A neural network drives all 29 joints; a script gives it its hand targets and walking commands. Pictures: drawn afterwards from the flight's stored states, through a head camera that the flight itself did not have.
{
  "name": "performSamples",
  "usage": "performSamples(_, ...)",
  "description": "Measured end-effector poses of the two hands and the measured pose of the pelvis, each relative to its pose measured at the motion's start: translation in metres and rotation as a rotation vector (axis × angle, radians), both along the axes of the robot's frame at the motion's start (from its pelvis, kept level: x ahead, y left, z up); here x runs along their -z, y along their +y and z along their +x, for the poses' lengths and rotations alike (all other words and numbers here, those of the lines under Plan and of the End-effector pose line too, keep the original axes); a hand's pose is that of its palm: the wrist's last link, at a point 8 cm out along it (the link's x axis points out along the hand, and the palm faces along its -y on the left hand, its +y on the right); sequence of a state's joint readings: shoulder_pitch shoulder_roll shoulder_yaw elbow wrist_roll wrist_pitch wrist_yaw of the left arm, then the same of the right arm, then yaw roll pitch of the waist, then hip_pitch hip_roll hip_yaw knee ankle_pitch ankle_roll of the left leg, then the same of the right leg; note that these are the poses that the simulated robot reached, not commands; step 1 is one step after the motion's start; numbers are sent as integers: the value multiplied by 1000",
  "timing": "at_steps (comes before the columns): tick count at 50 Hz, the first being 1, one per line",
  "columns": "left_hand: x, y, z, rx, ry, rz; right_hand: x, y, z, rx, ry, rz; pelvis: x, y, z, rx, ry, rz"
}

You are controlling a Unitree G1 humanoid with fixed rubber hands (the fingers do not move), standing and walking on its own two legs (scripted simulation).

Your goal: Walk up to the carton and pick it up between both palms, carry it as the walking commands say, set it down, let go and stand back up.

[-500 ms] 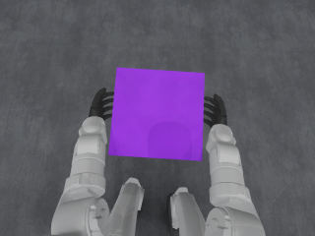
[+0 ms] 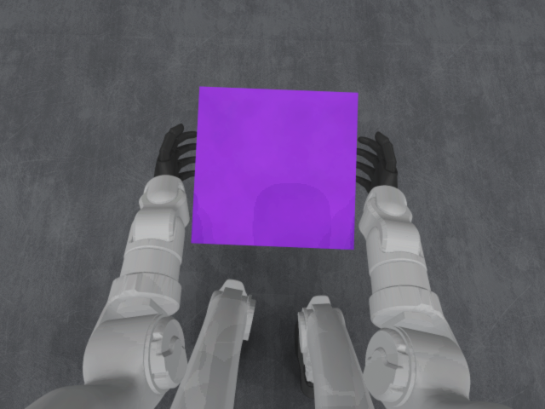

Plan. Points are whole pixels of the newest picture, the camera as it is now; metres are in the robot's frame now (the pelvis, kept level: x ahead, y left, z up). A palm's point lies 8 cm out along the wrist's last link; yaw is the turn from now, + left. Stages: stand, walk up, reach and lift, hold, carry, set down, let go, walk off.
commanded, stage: set down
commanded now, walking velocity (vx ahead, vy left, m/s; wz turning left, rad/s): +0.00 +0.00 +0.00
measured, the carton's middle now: (275, 176) +0.46 +0.04 -0.16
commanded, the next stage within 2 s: none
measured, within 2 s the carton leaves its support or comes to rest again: neither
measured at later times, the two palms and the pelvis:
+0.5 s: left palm (182, 180) +0.43 +0.20 -0.17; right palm (360, 189) +0.46 -0.11 -0.16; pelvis -0.02 +0.00 -0.07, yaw -1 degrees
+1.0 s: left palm (191, 182) +0.46 +0.21 -0.26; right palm (345, 192) +0.47 -0.10 -0.24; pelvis -0.03 +0.00 -0.14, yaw -2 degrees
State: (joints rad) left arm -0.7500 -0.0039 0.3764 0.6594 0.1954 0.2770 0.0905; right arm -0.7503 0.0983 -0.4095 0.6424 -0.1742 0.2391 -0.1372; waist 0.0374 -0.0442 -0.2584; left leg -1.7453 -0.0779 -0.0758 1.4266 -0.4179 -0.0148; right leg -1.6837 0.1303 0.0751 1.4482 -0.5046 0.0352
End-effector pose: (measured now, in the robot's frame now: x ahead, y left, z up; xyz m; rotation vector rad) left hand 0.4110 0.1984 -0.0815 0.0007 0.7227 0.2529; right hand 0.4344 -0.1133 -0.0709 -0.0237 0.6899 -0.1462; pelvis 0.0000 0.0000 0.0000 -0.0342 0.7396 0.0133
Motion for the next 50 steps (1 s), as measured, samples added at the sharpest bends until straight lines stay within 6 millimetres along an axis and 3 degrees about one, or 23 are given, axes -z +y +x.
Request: performSamples(50,175,11,46,48,21,11,174,9,41,17,4,-5,135,1,-32,20,89,-13)
